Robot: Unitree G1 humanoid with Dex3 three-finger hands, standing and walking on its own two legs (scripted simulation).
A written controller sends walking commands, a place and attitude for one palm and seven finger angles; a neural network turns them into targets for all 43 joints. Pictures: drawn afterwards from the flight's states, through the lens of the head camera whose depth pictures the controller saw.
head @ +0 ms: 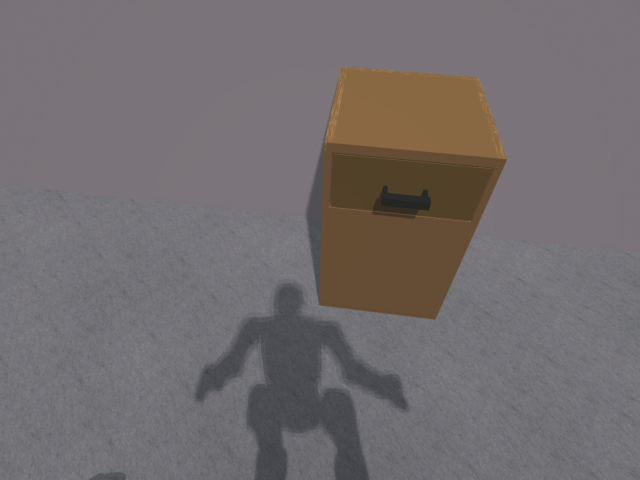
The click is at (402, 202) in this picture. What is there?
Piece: drawer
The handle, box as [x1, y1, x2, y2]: [381, 186, 430, 210]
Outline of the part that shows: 384,186 381,205 428,210 430,198 427,196 427,190 423,191 422,196 413,196 388,193 387,186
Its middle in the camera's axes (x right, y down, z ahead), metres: +0.22 -0.11 +1.00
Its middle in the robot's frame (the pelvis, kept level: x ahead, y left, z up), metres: +0.82 -0.18 -0.17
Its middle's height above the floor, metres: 0.60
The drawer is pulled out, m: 0.00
